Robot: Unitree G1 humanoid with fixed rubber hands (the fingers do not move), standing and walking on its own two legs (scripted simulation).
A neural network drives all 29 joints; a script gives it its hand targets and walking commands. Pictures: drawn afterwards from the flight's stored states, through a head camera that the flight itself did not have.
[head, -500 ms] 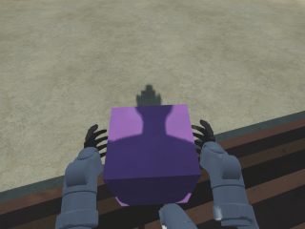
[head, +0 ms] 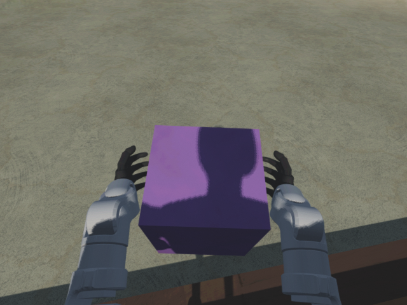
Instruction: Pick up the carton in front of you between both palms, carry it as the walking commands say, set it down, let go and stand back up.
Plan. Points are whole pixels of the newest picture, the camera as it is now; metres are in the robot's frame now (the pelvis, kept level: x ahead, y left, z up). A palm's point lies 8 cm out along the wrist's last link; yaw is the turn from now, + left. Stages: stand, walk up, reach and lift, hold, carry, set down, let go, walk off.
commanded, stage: carry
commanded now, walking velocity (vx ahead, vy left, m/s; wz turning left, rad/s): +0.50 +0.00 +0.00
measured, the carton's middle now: (204, 197) +0.34 -0.01 +0.02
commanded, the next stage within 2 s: none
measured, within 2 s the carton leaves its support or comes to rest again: neither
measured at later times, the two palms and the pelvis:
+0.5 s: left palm (149, 146) +0.70 +0.18 -0.16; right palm (229, 138) +0.74 -0.13 -0.17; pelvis +0.41 -0.02 -0.21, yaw +0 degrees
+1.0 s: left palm (169, 108) +1.15 +0.14 -0.31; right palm (225, 109) +1.12 -0.16 -0.30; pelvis +0.83 +0.02 -0.33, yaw -1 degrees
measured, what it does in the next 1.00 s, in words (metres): goes down: right foot 0.16 m lower, then left foot 0.16 m lower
